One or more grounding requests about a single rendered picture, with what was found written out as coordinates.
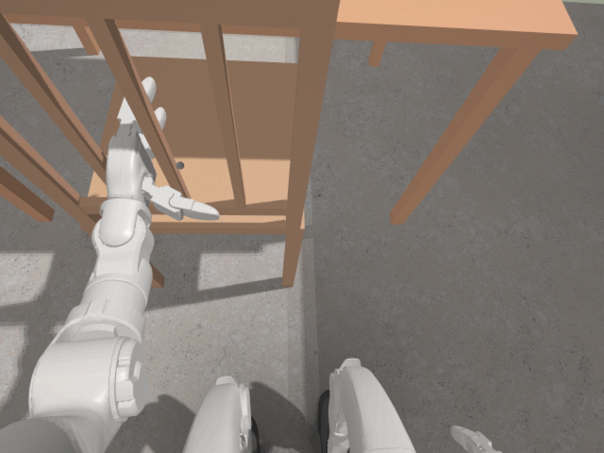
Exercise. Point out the right robot hand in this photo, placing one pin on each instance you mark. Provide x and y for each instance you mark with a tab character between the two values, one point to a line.
471	441

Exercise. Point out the right robot thigh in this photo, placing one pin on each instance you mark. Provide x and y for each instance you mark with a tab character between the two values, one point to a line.
373	424

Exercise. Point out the robot thigh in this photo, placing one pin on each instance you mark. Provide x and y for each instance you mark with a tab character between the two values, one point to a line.
223	414
373	424

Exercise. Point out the chair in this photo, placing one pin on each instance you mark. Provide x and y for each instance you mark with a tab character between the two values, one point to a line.
245	130

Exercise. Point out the robot left forearm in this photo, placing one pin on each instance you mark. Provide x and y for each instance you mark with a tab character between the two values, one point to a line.
116	295

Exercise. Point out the left robot thigh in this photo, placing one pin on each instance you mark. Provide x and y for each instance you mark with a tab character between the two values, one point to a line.
223	414

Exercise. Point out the left robot upper arm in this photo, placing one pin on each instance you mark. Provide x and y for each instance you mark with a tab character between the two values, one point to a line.
83	391

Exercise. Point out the table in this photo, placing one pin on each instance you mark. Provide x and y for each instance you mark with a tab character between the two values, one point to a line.
522	28

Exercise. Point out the left robot hand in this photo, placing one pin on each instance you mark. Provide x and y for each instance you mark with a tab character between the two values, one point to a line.
129	161

